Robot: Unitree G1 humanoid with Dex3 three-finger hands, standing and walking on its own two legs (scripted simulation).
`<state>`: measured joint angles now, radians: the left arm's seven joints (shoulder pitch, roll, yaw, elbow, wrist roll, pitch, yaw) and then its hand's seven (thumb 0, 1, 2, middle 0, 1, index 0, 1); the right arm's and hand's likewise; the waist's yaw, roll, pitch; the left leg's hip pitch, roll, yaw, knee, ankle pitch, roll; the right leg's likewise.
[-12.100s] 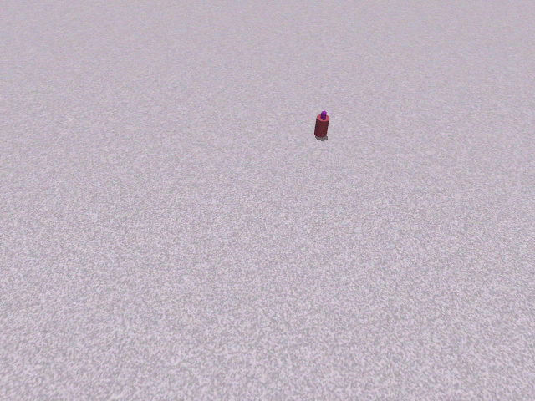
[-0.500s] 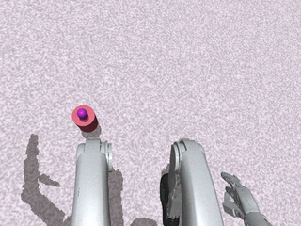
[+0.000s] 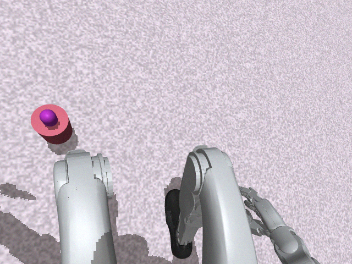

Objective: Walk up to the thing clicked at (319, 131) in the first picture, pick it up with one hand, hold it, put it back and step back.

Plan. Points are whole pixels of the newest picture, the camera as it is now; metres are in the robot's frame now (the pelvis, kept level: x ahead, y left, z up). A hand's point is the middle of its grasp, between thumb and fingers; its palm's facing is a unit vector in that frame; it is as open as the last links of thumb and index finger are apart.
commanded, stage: approach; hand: left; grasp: from the side
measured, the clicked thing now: (52, 123) +0.42 +0.25 -0.24
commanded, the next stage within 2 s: close in in 0.10 s
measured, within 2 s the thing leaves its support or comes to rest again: leaves its support in 1.96 s
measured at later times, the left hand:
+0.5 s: hand (30, 128) +0.39 +0.28 -0.20, palm faces +0.11 -0.99 +0.08, open 17.4 cm
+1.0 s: hand (50, 127) +0.40 +0.25 -0.22, palm faces +0.11 -0.99 +0.03, open 16.6 cm
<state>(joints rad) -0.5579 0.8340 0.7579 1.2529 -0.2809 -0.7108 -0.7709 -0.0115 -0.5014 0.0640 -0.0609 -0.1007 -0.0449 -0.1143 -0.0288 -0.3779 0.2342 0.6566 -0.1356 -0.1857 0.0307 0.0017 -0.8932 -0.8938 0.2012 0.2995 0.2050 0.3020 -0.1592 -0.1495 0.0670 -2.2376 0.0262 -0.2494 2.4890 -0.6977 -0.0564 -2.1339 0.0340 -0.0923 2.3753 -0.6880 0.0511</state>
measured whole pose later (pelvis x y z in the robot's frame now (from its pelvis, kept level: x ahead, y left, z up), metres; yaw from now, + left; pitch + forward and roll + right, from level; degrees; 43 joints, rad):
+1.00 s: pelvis -0.02 +0.03 -0.04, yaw -7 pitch +9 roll -19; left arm -0.56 0.80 0.44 1.48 -0.11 -1.18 -0.14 -0.01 -0.36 0.11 -0.07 -0.07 -0.07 -0.07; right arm -0.17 -0.38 0.53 0.55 -0.39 -0.03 0.15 0.00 -0.90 -0.89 0.20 0.30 0.21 0.30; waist -0.24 -0.29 0.29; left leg -2.20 0.01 -0.43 2.70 -0.70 -0.01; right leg -2.01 0.10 -0.22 2.42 -0.64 0.06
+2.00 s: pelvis -0.02 +0.03 -0.03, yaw -7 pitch +11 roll -19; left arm -0.48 0.74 0.41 1.23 -0.07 -1.07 0.01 0.00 -0.36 0.94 -0.63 -0.98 -0.62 -0.99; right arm -0.16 -0.35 0.48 0.57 -0.37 0.00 0.17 -0.01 -0.91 -0.90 0.20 0.30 0.21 0.30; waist -0.20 -0.28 0.29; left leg -2.20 0.01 -0.44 2.67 -0.71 -0.03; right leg -2.02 0.09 -0.22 2.40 -0.64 0.06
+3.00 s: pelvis +0.01 -0.01 +0.02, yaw +3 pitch +30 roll -7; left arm -0.43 0.41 0.34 0.70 -0.17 -0.59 -0.21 0.01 -0.48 1.09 -0.67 -1.00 -0.66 -1.01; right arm 0.04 -0.30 0.06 0.67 -0.08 0.05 0.08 0.00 -0.90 -0.90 0.20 0.30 0.20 0.30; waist -0.09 -0.02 -0.07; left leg -2.22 0.03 -0.19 2.38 -0.70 -0.06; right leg -2.14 0.01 -0.06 2.32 -0.71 0.04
